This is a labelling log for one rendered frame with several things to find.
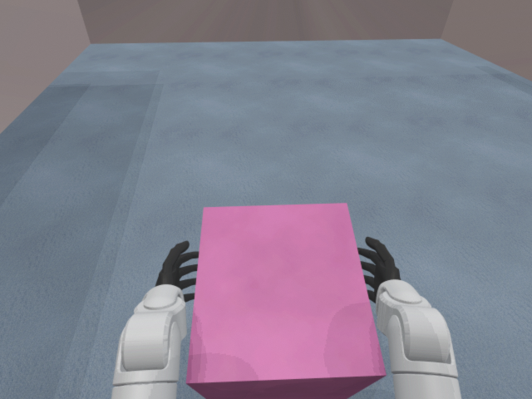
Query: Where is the carton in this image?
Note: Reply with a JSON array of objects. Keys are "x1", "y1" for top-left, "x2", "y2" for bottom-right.
[{"x1": 186, "y1": 203, "x2": 387, "y2": 399}]

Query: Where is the robot left forearm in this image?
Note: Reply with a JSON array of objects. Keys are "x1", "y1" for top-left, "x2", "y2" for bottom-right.
[{"x1": 111, "y1": 284, "x2": 187, "y2": 399}]

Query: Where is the robot right hand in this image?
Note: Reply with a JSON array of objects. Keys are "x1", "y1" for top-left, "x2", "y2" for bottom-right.
[{"x1": 357, "y1": 237, "x2": 401, "y2": 303}]

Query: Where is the robot left hand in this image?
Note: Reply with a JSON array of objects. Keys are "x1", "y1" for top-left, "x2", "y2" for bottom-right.
[{"x1": 155, "y1": 241, "x2": 199, "y2": 302}]

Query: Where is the robot right forearm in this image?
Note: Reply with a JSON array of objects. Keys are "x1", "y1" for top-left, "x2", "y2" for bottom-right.
[{"x1": 376, "y1": 279, "x2": 461, "y2": 399}]

